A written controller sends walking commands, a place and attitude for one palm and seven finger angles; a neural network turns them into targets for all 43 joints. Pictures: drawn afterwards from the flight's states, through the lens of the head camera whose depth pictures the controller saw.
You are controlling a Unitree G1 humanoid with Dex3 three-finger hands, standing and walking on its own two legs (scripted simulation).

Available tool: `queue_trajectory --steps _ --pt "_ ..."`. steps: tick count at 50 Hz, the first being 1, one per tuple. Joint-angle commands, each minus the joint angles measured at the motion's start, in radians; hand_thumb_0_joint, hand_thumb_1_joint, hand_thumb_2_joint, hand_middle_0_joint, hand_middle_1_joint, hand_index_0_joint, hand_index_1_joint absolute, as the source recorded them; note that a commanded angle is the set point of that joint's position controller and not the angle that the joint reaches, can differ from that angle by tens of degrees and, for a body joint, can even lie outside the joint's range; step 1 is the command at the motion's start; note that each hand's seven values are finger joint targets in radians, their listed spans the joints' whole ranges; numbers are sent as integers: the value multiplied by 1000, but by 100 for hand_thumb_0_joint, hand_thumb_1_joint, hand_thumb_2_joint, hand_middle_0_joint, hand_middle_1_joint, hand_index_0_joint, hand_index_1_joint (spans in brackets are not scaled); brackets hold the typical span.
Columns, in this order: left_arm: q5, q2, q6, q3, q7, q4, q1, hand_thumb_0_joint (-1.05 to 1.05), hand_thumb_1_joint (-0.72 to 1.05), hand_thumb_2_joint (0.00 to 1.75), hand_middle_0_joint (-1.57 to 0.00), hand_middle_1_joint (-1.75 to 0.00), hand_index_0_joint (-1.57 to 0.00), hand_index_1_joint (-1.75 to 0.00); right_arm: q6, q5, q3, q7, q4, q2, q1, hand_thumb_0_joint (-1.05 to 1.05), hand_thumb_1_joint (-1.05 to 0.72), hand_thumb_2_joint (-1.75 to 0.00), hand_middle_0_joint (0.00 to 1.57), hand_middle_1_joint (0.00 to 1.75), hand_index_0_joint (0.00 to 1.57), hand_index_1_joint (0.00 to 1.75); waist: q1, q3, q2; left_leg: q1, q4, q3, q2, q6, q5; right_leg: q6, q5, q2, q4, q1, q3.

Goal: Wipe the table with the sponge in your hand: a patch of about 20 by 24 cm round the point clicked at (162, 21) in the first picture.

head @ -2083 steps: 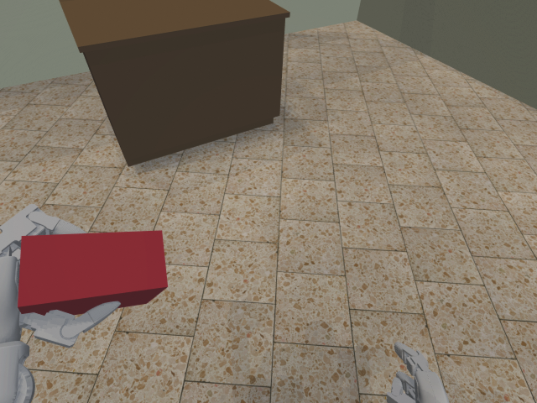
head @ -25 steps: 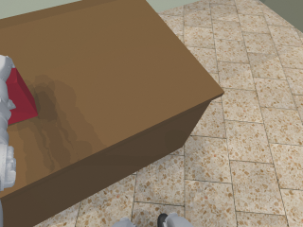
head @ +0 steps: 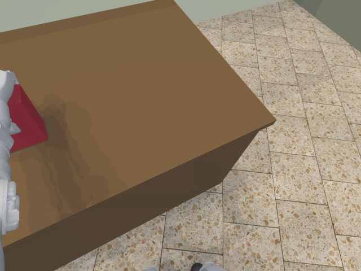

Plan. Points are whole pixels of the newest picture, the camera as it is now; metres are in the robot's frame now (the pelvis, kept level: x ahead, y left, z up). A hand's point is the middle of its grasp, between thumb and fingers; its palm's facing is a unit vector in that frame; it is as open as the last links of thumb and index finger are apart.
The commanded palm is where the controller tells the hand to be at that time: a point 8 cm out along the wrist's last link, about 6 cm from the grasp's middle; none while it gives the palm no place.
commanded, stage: slide back across to the first lane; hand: left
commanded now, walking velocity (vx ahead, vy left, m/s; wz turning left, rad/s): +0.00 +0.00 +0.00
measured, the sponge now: (13, 127) +0.43 +0.39 +0.00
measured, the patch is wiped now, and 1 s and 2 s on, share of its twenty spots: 1.00 1.00 1.00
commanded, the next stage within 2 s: wipe back along the first lane in 0.26 s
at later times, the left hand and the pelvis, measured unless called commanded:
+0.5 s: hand out of the picture +0.42 +0.41 +0.05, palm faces -0.16 +0.01 -0.99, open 10.0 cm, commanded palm +0.40 +0.39 +0.08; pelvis +0.01 +0.00 +0.00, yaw +1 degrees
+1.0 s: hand out of the picture +0.39 +0.39 +0.05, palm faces -0.13 +0.01 -0.99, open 10.0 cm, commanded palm +0.35 +0.37 +0.07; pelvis +0.01 -0.01 +0.01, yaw +1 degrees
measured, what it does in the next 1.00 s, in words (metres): stands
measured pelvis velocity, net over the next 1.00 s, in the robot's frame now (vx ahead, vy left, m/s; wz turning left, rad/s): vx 0.01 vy -0.01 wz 0.02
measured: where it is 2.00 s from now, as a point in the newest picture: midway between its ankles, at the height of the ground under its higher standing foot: outside the picture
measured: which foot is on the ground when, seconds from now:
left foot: down 0.00-1.00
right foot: down 0.00-1.00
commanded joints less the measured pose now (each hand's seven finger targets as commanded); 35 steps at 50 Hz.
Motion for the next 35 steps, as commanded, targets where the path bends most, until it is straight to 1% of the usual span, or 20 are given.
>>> queue_trajectory --steps 1,2,6,8,11,12,13,15,16,18,21,22,23,24,25,26,29,31,32,35 --pt "20 335 9 45 -6 -67 -209 0 10 130 -120 -160 -120 -160 -12 -6 -66 -7 -42 -196 118 0 -90 -90 20 30 20 30 37 -317 40 219 -95 -76 43 -72 530 -73 254 10 -32 229 -24" --pt "19 346 -5 56 -12 -92 -218 0 10 130 -120 -160 -120 -160 -10 -8 -67 -9 -41 -197 115 0 -90 -90 20 30 20 30 43 -333 70 246 -96 -81 48 -77 584 -77 276 8 -29 230 -22" --pt "28 309 -33 30 -18 -86 -179 0 10 130 -120 -160 -120 -160 -9 -8 -74 -7 -42 -196 119 0 -90 -90 20 30 20 30 36 -303 66 271 -89 -90 53 -84 608 -76 255 14 -37 193 -29" --pt "30 320 -52 36 -23 -110 -191 0 10 130 -120 -160 -120 -160 -5 -8 -77 -9 -39 -197 123 0 -90 -90 20 30 20 30 38 -320 97 310 -82 -106 59 -95 669 -77 253 16 -32 174 -27" --pt "30 332 -69 48 -20 -102 -184 0 10 130 -120 -160 -120 -160 -2 -10 -80 -12 -34 -200 124 0 -90 -90 20 30 20 30 30 -308 52 282 -81 -97 54 -89 629 -78 254 18 -37 182 -27" --pt "23 346 -81 63 -24 -129 -198 0 10 130 -120 -160 -120 -160 1 -12 -81 -14 -33 -201 123 0 -90 -90 20 30 20 30 37 -335 81 303 -81 -97 57 -90 666 -80 274 15 -34 188 -23" --pt "27 366 -86 75 -21 -115 -192 0 10 130 -120 -160 -120 -160 4 -12 -81 -13 -28 -202 125 0 -90 -90 20 30 20 30 36 -330 76 299 -73 -99 57 -92 675 -79 277 16 -27 185 -25" --pt "30 364 -92 70 -18 -112 -194 0 10 130 -120 -160 -120 -160 7 -12 -80 -14 -28 -202 123 0 -90 -90 20 30 20 30 31 -319 80 295 -69 -96 56 -94 676 -80 275 17 -26 173 -28" --pt "27 360 -94 73 -17 -107 -162 0 10 130 -120 -160 -120 -160 8 -11 -80 -11 -32 -200 122 0 -90 -90 20 30 20 30 46 -326 88 289 -70 -93 50 -93 667 -80 270 18 -25 185 -27" --pt "33 378 -100 77 -17 -113 -190 0 10 130 -120 -160 -120 -160 12 -11 -80 -11 -27 -202 121 0 -90 -90 20 30 20 30 40 -333 112 312 -66 -103 56 -101 694 -81 263 17 -20 162 -27" --pt "26 285 -100 27 -14 -115 -139 0 10 130 -120 -160 -120 -160 9 -10 -86 -7 -38 -192 117 0 -90 -90 20 30 20 30 36 -322 83 315 -67 -105 60 -100 676 -80 246 20 -28 153 -34" --pt "20 275 -108 34 -17 -147 -138 0 10 130 -120 -160 -120 -160 7 -12 -89 -7 -39 -189 115 0 -90 -90 20 30 20 30 45 -351 114 356 -65 -118 72 -107 758 -82 266 17 -22 147 -35" --pt "10 247 -111 23 -17 -162 -106 0 10 130 -120 -160 -120 -160 7 -13 -96 -5 -39 -185 119 0 -90 -90 20 30 20 30 45 -384 103 385 -54 -116 73 -106 789 -76 279 20 -23 156 -32" --pt "-3 262 -110 46 -15 -154 -69 0 10 130 -120 -160 -120 -160 9 -13 -94 -3 -40 -186 117 0 -90 -90 20 30 20 30 56 -384 87 366 -56 -109 68 -106 782 -76 286 21 -25 180 -30" --pt "-9 256 -109 44 -14 -149 -61 0 10 130 -120 -160 -120 -160 11 -12 -94 -5 -39 -186 109 0 -90 -90 20 30 20 30 51 -374 60 350 -58 -105 68 -104 765 -75 295 20 -27 190 -29" --pt "-21 224 -105 29 -13 -149 -32 0 10 130 -120 -160 -120 -160 10 -9 -94 -4 -43 -183 102 0 -90 -90 20 30 20 30 50 -360 42 329 -64 -96 61 -97 727 -73 298 20 -32 208 -29" --pt "-35 204 -97 28 -6 -147 -3 0 10 130 -120 -160 -120 -160 11 -6 -93 -2 -39 -184 89 0 -90 -90 20 30 20 30 53 -320 39 320 -79 -101 63 -96 711 -74 289 16 -34 204 -33" --pt "-34 156 -81 -13 -3 -123 2 0 10 130 -120 -160 -120 -160 9 -2 -92 -1 -41 -183 77 0 -90 -90 20 30 20 30 38 -261 -2 282 -93 -92 57 -87 622 -73 263 16 -47 198 -37" --pt "-36 185 -81 15 -3 -122 -2 0 10 130 -120 -160 -120 -160 9 -3 -88 -1 -37 -187 73 0 -90 -90 20 30 20 30 48 -254 12 272 -101 -89 55 -85 622 -77 275 13 -49 209 -30" --pt "-18 201 -68 10 3 -85 -2 0 10 130 -120 -160 -120 -160 8 1 -83 -4 -39 -189 70 0 -90 -90 20 30 20 30 43 -240 -34 215 -111 -74 40 -71 504 -78 256 10 -48 232 -28"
